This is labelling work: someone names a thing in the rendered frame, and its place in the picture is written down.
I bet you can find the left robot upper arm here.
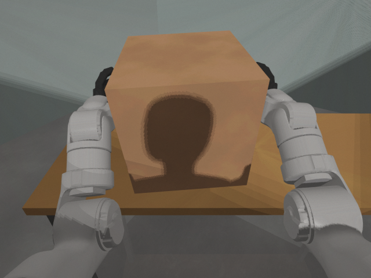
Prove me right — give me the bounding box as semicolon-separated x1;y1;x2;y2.
4;197;124;278

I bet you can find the robot left hand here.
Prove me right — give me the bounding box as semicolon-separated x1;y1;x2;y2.
93;67;113;96

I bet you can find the left robot forearm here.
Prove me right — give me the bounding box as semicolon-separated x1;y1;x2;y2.
52;95;115;244

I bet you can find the table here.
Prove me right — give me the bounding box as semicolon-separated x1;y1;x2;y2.
22;114;371;278

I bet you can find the carton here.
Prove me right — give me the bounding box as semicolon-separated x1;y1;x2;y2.
104;31;270;193

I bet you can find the right robot upper arm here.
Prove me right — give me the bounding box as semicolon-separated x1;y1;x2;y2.
283;185;371;278

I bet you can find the robot right hand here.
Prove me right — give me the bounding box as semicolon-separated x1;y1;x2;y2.
256;62;278;90

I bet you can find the right robot forearm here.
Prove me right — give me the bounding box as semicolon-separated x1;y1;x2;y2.
261;89;363;230

